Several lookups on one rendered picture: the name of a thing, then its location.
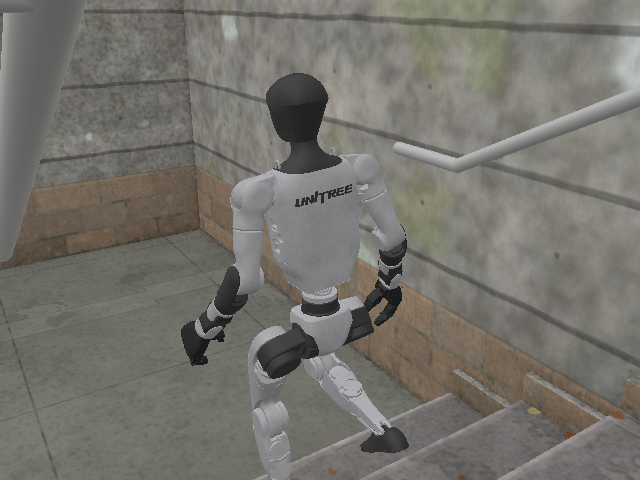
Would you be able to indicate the robot right forearm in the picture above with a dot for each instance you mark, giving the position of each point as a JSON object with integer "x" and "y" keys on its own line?
{"x": 390, "y": 264}

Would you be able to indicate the robot left forearm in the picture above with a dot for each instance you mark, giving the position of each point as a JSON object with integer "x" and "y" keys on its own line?
{"x": 221, "y": 310}

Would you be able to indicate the robot left shin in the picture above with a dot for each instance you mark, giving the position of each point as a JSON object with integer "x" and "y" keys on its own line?
{"x": 274, "y": 452}

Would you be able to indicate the robot left thigh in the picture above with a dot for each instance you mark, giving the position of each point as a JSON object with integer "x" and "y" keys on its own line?
{"x": 273, "y": 354}

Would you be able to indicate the robot right upper arm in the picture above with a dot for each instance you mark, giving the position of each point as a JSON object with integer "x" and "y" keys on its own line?
{"x": 372, "y": 191}

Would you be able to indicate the left robot hand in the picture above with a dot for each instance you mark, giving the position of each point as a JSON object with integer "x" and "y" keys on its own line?
{"x": 195, "y": 345}

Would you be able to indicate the right robot hand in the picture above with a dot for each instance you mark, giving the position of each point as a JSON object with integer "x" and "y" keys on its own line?
{"x": 393, "y": 296}

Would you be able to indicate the robot left upper arm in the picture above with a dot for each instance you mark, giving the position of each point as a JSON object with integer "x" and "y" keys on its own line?
{"x": 250, "y": 199}

